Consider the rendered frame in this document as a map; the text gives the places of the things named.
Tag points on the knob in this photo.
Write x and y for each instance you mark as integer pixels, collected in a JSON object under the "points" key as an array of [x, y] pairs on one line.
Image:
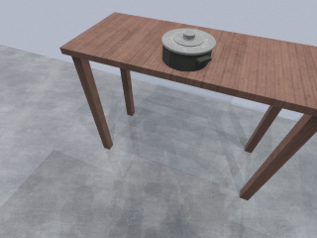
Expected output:
{"points": [[189, 35]]}

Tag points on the pot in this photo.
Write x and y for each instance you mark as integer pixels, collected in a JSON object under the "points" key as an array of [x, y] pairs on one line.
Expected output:
{"points": [[185, 62]]}

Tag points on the table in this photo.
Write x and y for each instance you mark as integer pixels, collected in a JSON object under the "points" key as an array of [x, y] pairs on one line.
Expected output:
{"points": [[277, 73]]}

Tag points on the lid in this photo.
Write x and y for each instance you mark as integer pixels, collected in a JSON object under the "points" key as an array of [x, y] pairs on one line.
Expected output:
{"points": [[174, 41]]}

